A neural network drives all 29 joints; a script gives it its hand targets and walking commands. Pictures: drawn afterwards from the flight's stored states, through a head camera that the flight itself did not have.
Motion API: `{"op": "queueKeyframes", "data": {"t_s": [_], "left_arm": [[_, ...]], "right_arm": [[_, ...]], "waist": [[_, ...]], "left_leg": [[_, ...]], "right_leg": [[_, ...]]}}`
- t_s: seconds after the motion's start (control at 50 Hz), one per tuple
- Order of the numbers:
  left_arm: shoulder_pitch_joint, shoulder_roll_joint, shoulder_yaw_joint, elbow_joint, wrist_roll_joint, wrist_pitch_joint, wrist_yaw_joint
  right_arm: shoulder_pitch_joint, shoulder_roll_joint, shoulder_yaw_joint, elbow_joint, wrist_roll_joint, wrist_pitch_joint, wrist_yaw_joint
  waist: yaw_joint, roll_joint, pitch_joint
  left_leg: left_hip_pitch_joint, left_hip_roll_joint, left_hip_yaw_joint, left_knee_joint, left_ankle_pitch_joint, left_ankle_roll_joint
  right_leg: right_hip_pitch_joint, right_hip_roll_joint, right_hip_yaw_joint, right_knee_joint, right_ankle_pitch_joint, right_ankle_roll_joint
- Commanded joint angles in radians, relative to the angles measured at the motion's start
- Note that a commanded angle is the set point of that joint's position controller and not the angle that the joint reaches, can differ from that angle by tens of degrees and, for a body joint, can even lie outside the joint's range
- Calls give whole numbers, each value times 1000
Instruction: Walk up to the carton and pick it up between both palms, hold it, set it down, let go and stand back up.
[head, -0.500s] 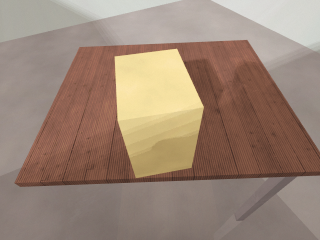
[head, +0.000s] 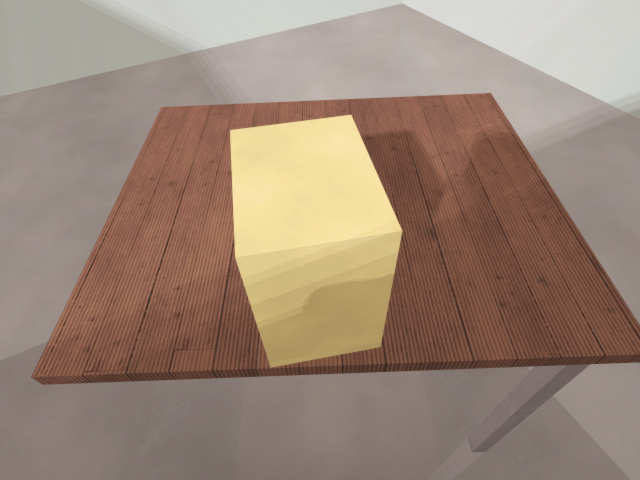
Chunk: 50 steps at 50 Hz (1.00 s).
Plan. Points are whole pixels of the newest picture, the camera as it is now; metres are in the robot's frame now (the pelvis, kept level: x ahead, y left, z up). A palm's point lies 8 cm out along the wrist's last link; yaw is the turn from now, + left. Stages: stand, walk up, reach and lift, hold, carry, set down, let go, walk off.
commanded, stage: stand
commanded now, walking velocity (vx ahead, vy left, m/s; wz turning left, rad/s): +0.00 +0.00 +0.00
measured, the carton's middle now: (309, 245) +0.40 +0.04 +0.07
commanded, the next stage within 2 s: walk up in 0.32 s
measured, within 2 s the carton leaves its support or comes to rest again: neither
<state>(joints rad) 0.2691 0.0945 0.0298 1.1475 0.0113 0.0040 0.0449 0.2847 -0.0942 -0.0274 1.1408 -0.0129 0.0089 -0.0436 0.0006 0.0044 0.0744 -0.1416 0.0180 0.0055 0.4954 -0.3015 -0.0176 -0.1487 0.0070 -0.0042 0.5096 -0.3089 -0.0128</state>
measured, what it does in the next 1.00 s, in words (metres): stands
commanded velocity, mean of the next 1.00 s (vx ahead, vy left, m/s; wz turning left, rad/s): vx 0.00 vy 0.00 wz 0.00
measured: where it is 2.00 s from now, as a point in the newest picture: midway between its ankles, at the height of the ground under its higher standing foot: outside the picture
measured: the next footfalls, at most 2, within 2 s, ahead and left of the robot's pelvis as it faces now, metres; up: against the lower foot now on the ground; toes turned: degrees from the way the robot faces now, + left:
none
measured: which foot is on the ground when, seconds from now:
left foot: down 0.00-1.00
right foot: down 0.00-1.00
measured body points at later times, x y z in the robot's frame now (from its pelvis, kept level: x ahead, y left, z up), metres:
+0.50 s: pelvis +0.00 +0.00 +0.00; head +0.01 -0.01 +0.45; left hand -0.02 +0.19 -0.16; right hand -0.02 -0.20 -0.17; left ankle -0.02 +0.13 -0.74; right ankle -0.02 -0.11 -0.74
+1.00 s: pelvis -0.02 -0.04 -0.02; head +0.01 -0.01 +0.43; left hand +0.02 +0.23 -0.18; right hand +0.05 -0.27 -0.16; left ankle -0.02 +0.11 -0.74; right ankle -0.02 -0.13 -0.73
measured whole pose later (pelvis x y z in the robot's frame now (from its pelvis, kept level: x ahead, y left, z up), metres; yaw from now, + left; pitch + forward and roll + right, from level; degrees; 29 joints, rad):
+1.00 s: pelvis -0.02 -0.04 -0.02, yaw +10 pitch -2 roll +1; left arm 0.14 0.25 0.00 0.99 0.04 0.07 0.02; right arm 0.29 -0.17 0.00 0.94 -0.03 -0.02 -0.06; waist -0.01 -0.06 0.10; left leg -0.32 -0.01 -0.06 0.71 -0.35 -0.02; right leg -0.29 -0.01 -0.08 0.79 -0.54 -0.01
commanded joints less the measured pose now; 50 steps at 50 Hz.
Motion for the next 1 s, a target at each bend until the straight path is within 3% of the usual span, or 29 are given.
{"op": "queueKeyframes", "data": {"t_s": [0.0,0.48,0.5,0.54,0.58,0.66,0.72,0.76,0.8,0.82,0.84,0.86,0.88,0.9,0.92,0.94,0.96,0.98], "left_arm": [[62,85,11,-10,0,-15,7],[104,55,-6,37,1,-17,8],[18,217,19,-20,21,-18,12],[20,188,11,-30,23,-16,11],[12,182,10,-46,23,-10,10],[3,183,9,-82,24,10,3],[5,219,16,-107,19,16,-2],[-17,266,26,-132,6,21,-3],[-91,277,24,-166,5,28,-4],[-124,276,19,-180,10,31,-6],[-156,275,11,-193,14,36,-9],[-171,267,1,-198,20,42,-16],[-150,242,-9,-205,22,51,-22],[-102,219,-18,-212,26,59,-23],[-75,213,-19,-217,30,64,-21],[-73,218,-19,-222,30,61,-20],[-68,222,-20,-225,26,53,-21],[-48,225,-20,-223,22,40,-21]], "right_arm": [[73,-87,-11,-10,0,-13,-7],[105,-61,4,35,2,-9,-12],[88,-140,12,-25,-20,-29,-19],[80,-164,5,-47,-24,-47,-22],[86,-177,-1,-70,-24,-49,-25],[66,-195,-5,-117,-20,-38,-25],[43,-192,1,-152,-20,-29,-23],[41,-158,12,-179,-18,-24,-24],[70,-137,17,-200,-21,-22,-27],[89,-135,18,-207,-22,-24,-28],[122,-134,20,-207,-20,-31,-28],[154,-145,20,-206,-20,-40,-27],[160,-215,4,-211,-20,-48,-24],[163,-297,-19,-219,-16,-48,-22],[150,-325,-28,-226,-11,-46,-25],[119,-329,-29,-240,-14,-45,-31],[74,-321,-26,-259,-20,-44,-36],[28,-304,-18,-277,-23,-43,-35]], "waist": [[-1,-14,31],[0,-2,68],[-12,-34,69],[-5,13,9],[-7,33,-17],[5,65,-3],[16,13,-9],[19,-67,-9],[-7,-117,13],[-21,-111,21],[-42,-85,21],[-57,-39,11],[-40,74,5],[-35,181,-11],[-34,224,-1],[-33,220,-9],[-20,206,-29],[4,189,-47]], "left_leg": [[-25,58,-42,-98,214,40],[-25,64,-32,-113,205,27],[-63,103,-82,-69,332,55],[-39,124,-98,-22,432,88],[-48,135,-126,-2,436,104],[-142,147,-184,-7,315,121],[-202,79,-136,87,252,83],[-208,-19,-44,252,136,38],[-182,-31,-8,333,-91,31],[-151,-18,-11,305,-139,37],[-101,0,-22,213,-58,47],[-55,28,-63,87,107,61],[-76,124,-233,18,276,111],[-146,251,-458,-89,300,211],[-158,316,-566,-145,295,281],[-138,336,-570,-144,316,308],[-114,320,-526,-113,361,297],[-111,280,-458,-68,404,256]], "right_leg": [[-39,-76,65,-120,224,-19],[-35,-79,68,-145,242,-19],[-43,-83,27,-86,242,-11],[-48,-85,22,-45,241,-8],[-50,-79,7,-12,204,-8],[-45,-71,-6,10,111,-11],[-18,-108,28,-45,137,-46],[-65,-203,95,-137,139,-123],[-160,-281,115,-165,148,-188],[-203,-287,93,-147,141,-190],[-233,-264,50,-103,127,-167],[-237,-207,-6,-18,98,-116],[-226,-105,-82,116,35,-54],[-196,-24,-82,264,-133,-6],[-217,-26,-28,335,-308,8],[-241,-55,15,371,-342,17],[-245,-81,42,334,-297,21],[-205,-98,52,224,-209,22]]}}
